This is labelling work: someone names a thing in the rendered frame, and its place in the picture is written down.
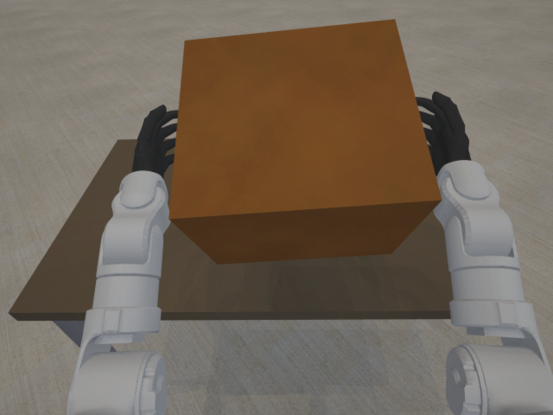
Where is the robot left upper arm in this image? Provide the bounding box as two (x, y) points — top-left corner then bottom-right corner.
(69, 350), (168, 415)

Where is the carton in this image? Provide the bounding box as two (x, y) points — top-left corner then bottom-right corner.
(168, 19), (442, 265)

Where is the left robot hand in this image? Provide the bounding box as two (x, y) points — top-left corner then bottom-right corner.
(131, 105), (178, 179)

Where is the robot left forearm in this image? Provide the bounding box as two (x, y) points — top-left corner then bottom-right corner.
(67, 170), (171, 415)

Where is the table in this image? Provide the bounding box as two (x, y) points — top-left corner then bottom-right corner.
(9, 138), (454, 352)

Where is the right robot hand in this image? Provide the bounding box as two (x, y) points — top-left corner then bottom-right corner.
(416, 92), (471, 176)

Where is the robot right forearm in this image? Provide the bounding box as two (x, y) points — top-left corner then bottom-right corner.
(433, 160), (553, 382)

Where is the robot right upper arm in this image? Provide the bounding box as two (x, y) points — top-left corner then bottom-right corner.
(446, 343), (553, 415)

